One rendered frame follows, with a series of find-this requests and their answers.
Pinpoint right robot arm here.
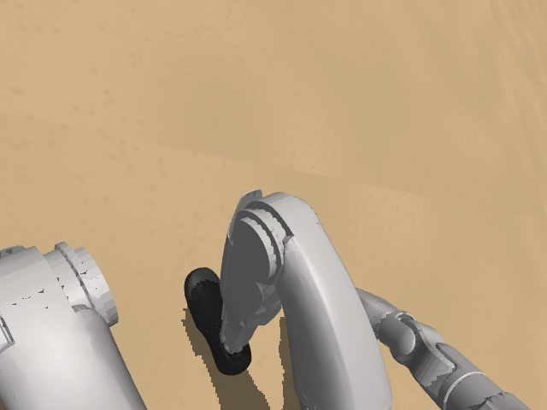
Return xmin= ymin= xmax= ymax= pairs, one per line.
xmin=379 ymin=310 xmax=531 ymax=410

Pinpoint right robot foot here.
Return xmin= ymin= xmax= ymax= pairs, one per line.
xmin=184 ymin=267 xmax=251 ymax=376

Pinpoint right robot hand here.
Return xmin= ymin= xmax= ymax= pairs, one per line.
xmin=356 ymin=288 xmax=399 ymax=340

